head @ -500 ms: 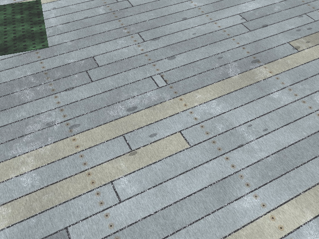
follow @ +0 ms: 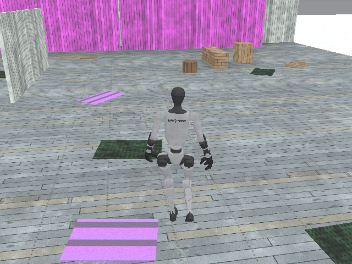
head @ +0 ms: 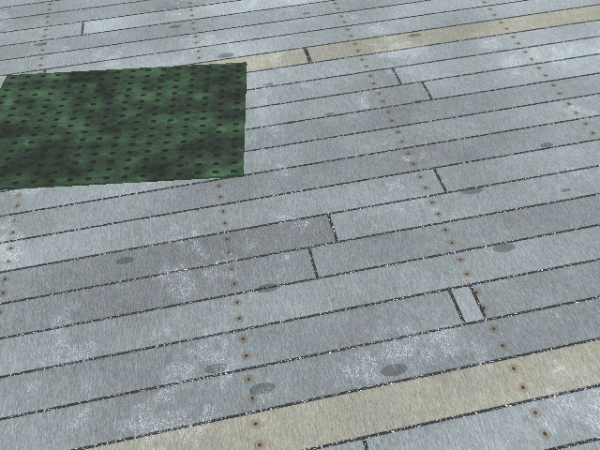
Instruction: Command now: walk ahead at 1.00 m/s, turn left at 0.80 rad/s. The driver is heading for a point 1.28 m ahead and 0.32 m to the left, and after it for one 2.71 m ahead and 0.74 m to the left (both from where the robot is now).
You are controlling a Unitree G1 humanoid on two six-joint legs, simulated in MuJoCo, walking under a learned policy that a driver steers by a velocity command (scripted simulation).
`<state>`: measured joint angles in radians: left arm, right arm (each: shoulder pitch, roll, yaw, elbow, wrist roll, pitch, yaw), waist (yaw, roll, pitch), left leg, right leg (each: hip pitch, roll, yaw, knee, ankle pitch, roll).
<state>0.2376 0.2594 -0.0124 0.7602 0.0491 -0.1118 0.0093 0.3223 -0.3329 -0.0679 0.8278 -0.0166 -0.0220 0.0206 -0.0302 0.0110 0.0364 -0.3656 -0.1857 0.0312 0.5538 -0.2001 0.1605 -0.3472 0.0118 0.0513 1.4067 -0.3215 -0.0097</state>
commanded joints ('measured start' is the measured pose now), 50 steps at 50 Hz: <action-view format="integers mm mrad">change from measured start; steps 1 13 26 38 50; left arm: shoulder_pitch -20 -218 131 171 -46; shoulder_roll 98 157 98 227 51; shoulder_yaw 5 14 60 87 38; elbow -127 -233 -1 22 -60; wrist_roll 37 -17 -28 -7 -47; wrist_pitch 15 19 -14 35 79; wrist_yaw -11 -14 -10 9 -54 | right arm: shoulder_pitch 80 110 -231 131 18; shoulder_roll -97 -196 -7 -163 -44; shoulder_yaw -21 -69 28 -30 6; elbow -24 -58 -262 -102 -35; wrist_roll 6 18 -22 -23 -1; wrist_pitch -21 -47 31 1 -108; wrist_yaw -15 -18 58 16 1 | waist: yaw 63 -7 31 -197 31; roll -111 41 -106 -32 9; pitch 9 -69 8 -180 95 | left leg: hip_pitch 162 232 -447 566 151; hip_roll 272 206 292 159 256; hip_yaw -515 -454 -82 -109 3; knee -350 -158 700 59 -469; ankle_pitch -121 568 25 -55 334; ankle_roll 172 12 -79 121 -38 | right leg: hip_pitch -335 83 257 40 -323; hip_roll -95 1 -295 -186 -126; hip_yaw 40 -22 -12 -298 -32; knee -86 -907 -1243 -188 -426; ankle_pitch -30 297 239 596 323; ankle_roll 18 29 -59 -30 -44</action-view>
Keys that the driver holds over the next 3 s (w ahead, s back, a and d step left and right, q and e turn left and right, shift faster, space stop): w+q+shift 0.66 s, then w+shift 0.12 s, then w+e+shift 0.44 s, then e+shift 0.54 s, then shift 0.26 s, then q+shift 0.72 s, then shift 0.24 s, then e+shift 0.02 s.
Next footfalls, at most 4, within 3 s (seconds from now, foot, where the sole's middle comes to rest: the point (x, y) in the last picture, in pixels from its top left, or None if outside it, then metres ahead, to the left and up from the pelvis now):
0.30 right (387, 429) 0.52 -0.14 -0.76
0.76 left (221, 329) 0.79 0.23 -0.76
1.20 right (172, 205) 1.21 0.40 -0.76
1.58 left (107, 151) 1.46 0.64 -0.76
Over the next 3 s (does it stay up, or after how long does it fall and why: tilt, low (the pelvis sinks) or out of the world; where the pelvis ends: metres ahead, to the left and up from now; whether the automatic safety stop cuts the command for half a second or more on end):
stays up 1.38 0.53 0.02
